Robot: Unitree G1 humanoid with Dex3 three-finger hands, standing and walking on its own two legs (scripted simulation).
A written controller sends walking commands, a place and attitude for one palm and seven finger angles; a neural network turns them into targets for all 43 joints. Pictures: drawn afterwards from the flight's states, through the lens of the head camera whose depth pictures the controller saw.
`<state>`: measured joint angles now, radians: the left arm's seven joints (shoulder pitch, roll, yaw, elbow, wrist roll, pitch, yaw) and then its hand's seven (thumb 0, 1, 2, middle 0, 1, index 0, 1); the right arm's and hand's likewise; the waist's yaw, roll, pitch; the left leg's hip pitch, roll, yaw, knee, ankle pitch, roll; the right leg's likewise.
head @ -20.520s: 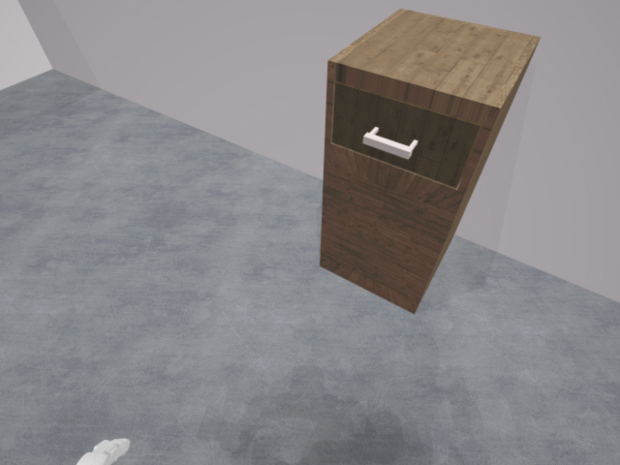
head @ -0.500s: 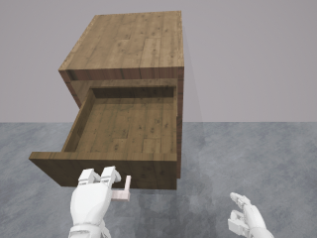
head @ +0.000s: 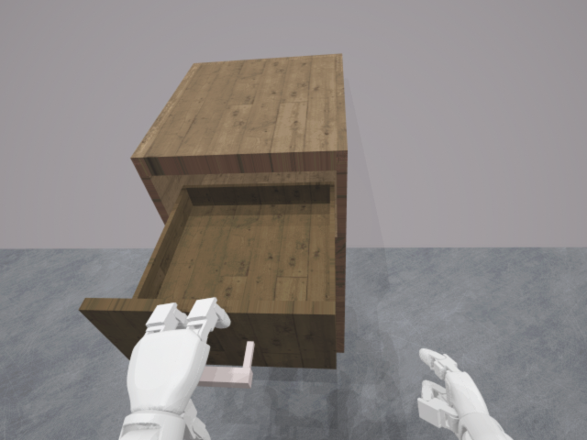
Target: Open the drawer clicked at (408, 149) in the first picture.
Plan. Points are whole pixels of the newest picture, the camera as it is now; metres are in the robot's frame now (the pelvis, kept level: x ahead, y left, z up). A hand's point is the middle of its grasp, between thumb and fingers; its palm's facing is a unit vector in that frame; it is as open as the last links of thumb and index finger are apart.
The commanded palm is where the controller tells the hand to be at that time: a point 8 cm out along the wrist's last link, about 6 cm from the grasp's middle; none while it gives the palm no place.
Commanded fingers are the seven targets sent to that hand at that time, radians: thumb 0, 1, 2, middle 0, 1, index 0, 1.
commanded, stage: lift the hand off the handle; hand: left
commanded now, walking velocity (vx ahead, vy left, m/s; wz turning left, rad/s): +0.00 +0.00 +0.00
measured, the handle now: (212, 362) +0.24 +0.17 -0.04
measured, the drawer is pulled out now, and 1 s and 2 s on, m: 0.30 0.30 0.30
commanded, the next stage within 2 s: draw the hand back to the body in 0.52 s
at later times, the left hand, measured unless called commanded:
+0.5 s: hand (173, 341) +0.20 +0.16 +0.11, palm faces +0.14 -0.24 -0.96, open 13.8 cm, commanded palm +0.16 +0.16 +0.16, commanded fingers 0.00 -0.50 0.30 -0.30 -1.20 -0.30 -1.20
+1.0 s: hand (135, 343) +0.19 +0.21 +0.11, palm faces +0.11 -0.19 -0.98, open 13.8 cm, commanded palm +0.15 +0.20 +0.18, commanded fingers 0.00 -0.50 0.30 -0.30 -1.20 -0.30 -1.20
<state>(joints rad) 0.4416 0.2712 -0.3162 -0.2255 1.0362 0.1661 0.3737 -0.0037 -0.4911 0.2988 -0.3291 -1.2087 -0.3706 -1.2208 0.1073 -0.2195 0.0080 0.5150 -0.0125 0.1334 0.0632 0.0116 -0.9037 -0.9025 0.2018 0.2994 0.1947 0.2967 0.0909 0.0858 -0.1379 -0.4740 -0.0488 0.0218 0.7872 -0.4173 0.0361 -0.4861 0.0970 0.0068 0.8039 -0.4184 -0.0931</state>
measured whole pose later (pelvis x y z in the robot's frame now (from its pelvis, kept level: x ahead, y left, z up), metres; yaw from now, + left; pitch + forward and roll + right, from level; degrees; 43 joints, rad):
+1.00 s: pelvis +0.00 +0.01 +0.02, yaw -1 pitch +1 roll +0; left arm 0.47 0.39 -0.16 -0.46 0.92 0.23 0.15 0.00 -0.49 0.30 -0.32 -1.20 -0.32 -1.20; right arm 0.09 -0.24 0.05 0.53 0.03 0.16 0.07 0.01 -0.90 -0.90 0.20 0.30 0.19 0.30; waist 0.10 0.11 -0.08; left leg -0.28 -0.04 0.02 0.60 -0.34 0.04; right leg -0.29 0.10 0.03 0.60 -0.33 -0.08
